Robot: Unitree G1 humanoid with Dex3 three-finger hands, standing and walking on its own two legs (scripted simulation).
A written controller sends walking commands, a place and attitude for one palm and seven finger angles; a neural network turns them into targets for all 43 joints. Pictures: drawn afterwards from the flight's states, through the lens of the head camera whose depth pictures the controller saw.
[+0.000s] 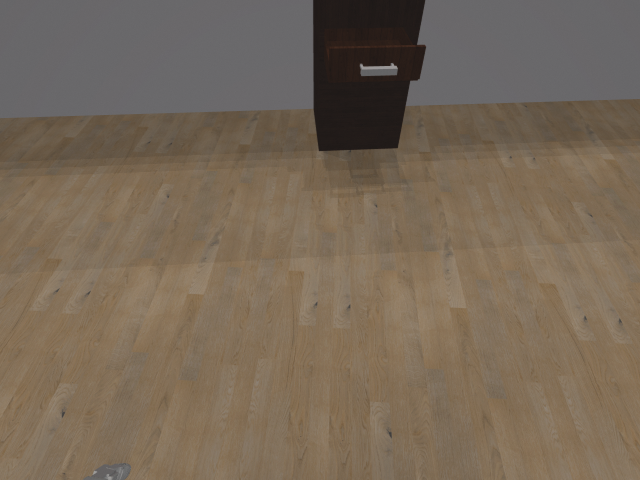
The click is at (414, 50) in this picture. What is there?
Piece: drawer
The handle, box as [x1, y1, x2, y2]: [360, 63, 397, 75]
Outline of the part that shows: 397,68 392,63 389,66 363,67 362,64 360,64 360,73 361,75 396,74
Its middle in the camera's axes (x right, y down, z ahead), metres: +0.23 -0.69 +1.57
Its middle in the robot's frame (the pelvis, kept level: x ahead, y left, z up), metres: +1.63 -0.14 -0.22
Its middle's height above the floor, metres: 0.55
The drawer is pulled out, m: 0.20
